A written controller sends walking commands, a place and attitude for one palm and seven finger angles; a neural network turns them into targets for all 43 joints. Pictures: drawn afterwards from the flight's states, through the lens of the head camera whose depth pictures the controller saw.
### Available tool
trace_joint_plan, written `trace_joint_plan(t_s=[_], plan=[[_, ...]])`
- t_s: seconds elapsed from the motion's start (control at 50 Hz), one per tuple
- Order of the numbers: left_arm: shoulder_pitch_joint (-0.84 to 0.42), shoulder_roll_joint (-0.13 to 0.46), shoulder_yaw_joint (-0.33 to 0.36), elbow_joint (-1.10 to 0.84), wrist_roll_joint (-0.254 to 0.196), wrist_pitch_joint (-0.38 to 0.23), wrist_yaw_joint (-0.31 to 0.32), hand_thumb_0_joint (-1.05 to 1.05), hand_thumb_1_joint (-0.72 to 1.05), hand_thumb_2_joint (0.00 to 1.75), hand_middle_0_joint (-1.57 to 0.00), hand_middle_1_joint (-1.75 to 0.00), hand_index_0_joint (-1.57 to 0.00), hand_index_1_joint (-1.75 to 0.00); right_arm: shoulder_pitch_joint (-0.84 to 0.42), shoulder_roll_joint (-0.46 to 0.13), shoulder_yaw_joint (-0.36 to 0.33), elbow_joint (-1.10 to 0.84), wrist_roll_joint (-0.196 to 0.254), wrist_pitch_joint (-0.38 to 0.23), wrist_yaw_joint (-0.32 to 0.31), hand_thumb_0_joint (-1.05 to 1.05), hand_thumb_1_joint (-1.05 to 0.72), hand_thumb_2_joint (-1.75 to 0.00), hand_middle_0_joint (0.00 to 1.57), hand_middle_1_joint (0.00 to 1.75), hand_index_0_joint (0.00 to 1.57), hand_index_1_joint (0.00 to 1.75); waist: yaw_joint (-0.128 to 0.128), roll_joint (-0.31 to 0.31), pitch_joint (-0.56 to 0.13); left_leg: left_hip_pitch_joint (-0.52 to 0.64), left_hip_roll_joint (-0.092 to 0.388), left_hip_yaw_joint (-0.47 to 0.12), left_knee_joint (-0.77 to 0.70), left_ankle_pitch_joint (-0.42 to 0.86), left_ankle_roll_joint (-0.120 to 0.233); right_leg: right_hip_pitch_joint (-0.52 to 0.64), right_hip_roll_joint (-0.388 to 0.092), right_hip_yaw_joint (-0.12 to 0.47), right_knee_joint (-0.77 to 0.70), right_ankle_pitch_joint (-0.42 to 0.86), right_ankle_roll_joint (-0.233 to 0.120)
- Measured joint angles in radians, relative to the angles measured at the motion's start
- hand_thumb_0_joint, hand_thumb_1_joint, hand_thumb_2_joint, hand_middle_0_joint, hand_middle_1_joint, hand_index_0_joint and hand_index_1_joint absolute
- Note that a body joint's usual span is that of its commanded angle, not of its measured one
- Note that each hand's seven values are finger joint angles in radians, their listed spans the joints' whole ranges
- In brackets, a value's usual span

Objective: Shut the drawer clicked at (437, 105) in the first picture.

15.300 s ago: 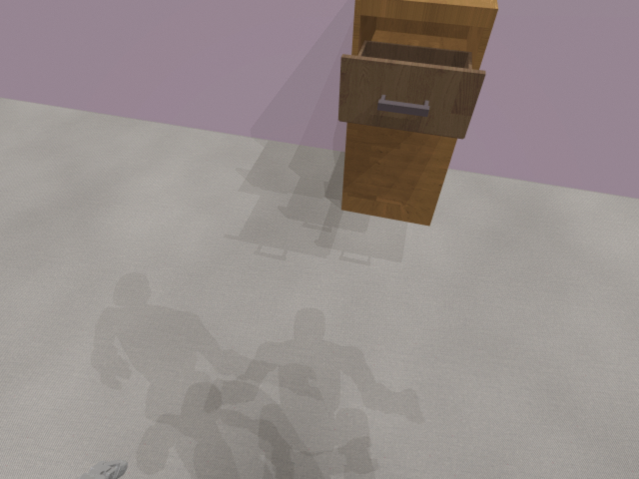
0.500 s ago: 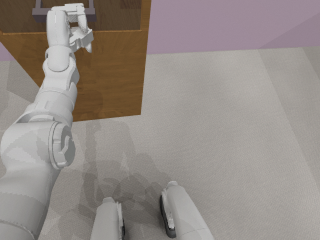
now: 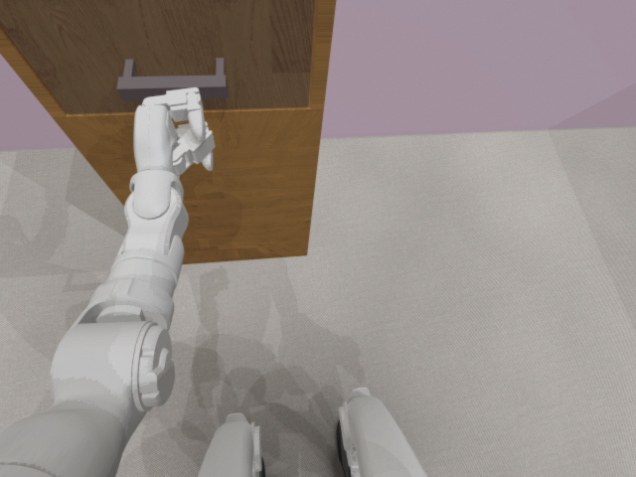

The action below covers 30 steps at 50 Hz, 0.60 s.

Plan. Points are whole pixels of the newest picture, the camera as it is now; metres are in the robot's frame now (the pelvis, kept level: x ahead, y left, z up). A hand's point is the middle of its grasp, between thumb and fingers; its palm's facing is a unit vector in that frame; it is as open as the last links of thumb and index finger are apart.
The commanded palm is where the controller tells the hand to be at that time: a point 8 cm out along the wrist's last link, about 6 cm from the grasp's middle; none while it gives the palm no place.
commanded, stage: draw the hand back to the body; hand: left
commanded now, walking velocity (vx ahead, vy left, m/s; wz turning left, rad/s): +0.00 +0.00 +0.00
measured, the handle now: (175, 77) +0.61 +0.13 +0.06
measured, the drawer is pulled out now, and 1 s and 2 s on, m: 0.00 0.00 0.00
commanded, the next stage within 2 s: step back with the hand held close in 1.36 s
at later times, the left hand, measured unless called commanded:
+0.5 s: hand (112, 213) +0.37 +0.15 +0.14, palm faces -0.03 -1.00 -0.03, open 3.3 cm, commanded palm +0.33 +0.20 +0.16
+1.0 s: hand out of the picture +0.25 +0.22 +0.22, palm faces +0.32 -0.89 -0.31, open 3.3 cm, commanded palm +0.19 +0.26 +0.25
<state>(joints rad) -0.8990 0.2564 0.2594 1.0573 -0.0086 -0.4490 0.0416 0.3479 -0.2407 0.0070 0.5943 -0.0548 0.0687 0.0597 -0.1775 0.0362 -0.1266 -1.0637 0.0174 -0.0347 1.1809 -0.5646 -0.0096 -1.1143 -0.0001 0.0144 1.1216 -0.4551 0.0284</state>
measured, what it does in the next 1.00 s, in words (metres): rises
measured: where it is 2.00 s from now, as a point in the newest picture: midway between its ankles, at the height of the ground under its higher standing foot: outside the picture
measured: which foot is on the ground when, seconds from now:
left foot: down 0.00-1.00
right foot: down 0.00-1.00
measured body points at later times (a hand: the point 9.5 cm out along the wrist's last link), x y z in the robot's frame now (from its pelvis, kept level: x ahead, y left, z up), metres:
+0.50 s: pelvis +0.02 +0.00 +0.06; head +0.07 -0.01 +0.51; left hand +0.36 +0.20 +0.15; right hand +0.18 -0.25 -0.04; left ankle -0.01 +0.12 -0.64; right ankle +0.03 -0.14 -0.64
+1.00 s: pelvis +0.03 +0.00 +0.10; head +0.02 -0.02 +0.55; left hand +0.22 +0.27 +0.24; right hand +0.23 -0.20 +0.02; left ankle -0.01 +0.12 -0.64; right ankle +0.03 -0.14 -0.64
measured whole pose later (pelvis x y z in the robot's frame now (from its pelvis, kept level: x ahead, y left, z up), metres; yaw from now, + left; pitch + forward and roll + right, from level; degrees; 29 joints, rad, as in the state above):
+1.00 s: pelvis +0.03 +0.00 +0.10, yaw +2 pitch -3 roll -1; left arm 0.34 0.29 0.17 -0.31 -0.05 -0.02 0.08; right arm 0.19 -0.21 0.06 0.58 0.00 -0.04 -0.08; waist 0.06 0.06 0.00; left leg -0.10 0.01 -0.03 0.48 -0.33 0.00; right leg -0.16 -0.02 0.00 0.47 -0.26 0.03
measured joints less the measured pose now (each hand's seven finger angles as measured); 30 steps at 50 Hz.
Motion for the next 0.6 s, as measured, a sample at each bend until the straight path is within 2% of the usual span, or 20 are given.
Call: trace_joint_plan(t_s=[0.04,0.1,0.22,0.28,0.38,0.5,0.6], plan=[[0.025,-0.005,0.002,-0.036,-0.004,0.002,-0.014,0.02,0.90,0.90,-1.40,-1.60,-1.40,-1.60,-0.007,-0.001,-0.005,-0.005,0.003,0.007,0.000,0.00,-0.91,-0.90,0.20,0.30,0.21,0.30,0.007,-0.002,-0.004,0.012,0.002,0.001,-0.007,-0.003,-0.002,0.010,0.002,0.001,-0.004,-0.004,-0.002],[0.136,-0.015,-0.007,-0.178,-0.032,0.032,-0.038,0.02,0.90,0.90,-1.40,-1.60,-1.40,-1.60,-0.008,-0.001,-0.016,-0.028,0.020,0.023,-0.001,0.00,-0.91,-0.90,0.20,0.30,0.20,0.30,0.025,0.002,-0.006,0.063,0.008,0.012,-0.043,-0.002,-0.002,0.053,0.008,0.010,-0.034,-0.001,-0.002],[0.423,-0.058,-0.068,-0.461,-0.104,0.124,-0.080,0.02,0.90,0.90,-1.40,-1.60,-1.40,-1.60,0.006,0.003,-0.014,-0.071,0.063,0.027,-0.011,0.00,-0.91,-0.90,0.19,0.30,0.20,0.30,0.082,0.005,0.005,0.236,0.011,0.024,-0.184,0.038,0.000,0.219,0.009,0.019,-0.160,0.032,-0.005],[0.518,-0.067,-0.097,-0.545,-0.123,0.140,-0.088,0.02,0.90,0.90,-1.40,-1.60,-1.40,-1.60,-0.002,0.004,-0.007,-0.072,0.074,0.010,-0.024,0.00,-0.91,-0.90,0.20,0.30,0.20,0.30,0.102,0.002,0.011,0.312,0.010,0.013,-0.235,0.055,-0.004,0.301,0.005,0.007,-0.212,0.043,-0.008],[0.605,-0.060,-0.130,-0.627,-0.137,0.157,-0.122,0.02,0.90,0.90,-1.40,-1.60,-1.40,-1.60,-0.044,-0.003,-0.003,-0.065,0.084,-0.017,-0.045,0.01,-0.91,-0.90,0.20,0.30,0.20,0.30,0.122,-0.002,0.015,0.401,0.007,-0.009,-0.274,0.068,-0.008,0.403,0.000,-0.016,-0.258,0.051,-0.011],[0.717,-0.045,-0.137,-0.739,-0.178,0.220,-0.185,0.02,0.90,0.90,-1.40,-1.60,-1.40,-1.60,-0.091,-0.013,0.004,-0.089,0.098,-0.045,-0.062,0.01,-0.91,-0.90,0.19,0.30,0.20,0.30,0.140,0.003,0.019,0.500,0.001,-0.009,-0.321,0.084,-0.004,0.502,-0.006,-0.017,-0.301,0.063,-0.010],[0.854,-0.008,-0.201,-0.921,-0.087,0.325,-0.077,0.02,0.90,0.90,-1.40,-1.60,-1.40,-1.60,-0.136,0.004,0.016,-0.102,0.096,-0.033,-0.105,0.01,-0.91,-0.90,0.19,0.30,0.20,0.30,0.164,0.000,0.054,0.635,-0.006,0.007,-0.420,0.122,-0.001,0.625,-0.014,-0.002,-0.380,0.092,-0.005]])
